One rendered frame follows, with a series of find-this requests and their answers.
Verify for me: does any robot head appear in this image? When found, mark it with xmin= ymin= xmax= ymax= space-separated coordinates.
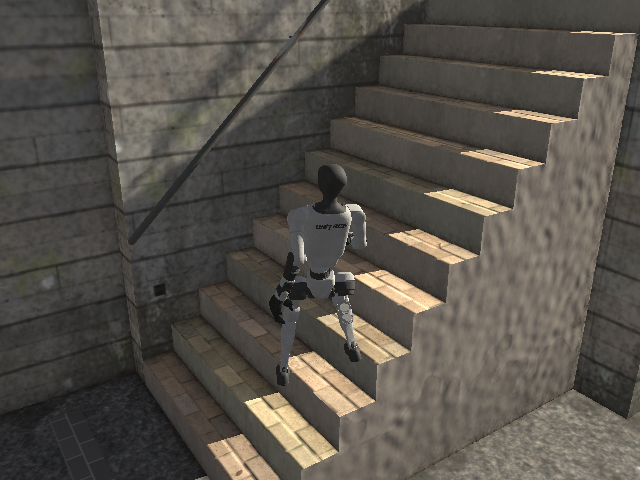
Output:
xmin=312 ymin=164 xmax=347 ymax=214

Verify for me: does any robot right foot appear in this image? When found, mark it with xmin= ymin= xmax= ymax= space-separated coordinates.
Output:
xmin=344 ymin=342 xmax=362 ymax=362

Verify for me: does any right robot upper arm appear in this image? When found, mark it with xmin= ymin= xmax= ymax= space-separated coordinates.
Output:
xmin=346 ymin=204 xmax=367 ymax=249

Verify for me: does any left robot upper arm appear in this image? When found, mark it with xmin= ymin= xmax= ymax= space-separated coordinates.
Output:
xmin=287 ymin=206 xmax=309 ymax=266

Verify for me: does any left robot forearm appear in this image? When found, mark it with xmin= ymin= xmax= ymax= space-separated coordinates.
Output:
xmin=275 ymin=252 xmax=300 ymax=301

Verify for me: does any right robot forearm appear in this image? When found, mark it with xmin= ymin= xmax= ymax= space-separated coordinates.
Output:
xmin=347 ymin=232 xmax=367 ymax=245

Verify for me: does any left robot hand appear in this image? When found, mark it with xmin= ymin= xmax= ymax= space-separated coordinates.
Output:
xmin=269 ymin=295 xmax=293 ymax=324

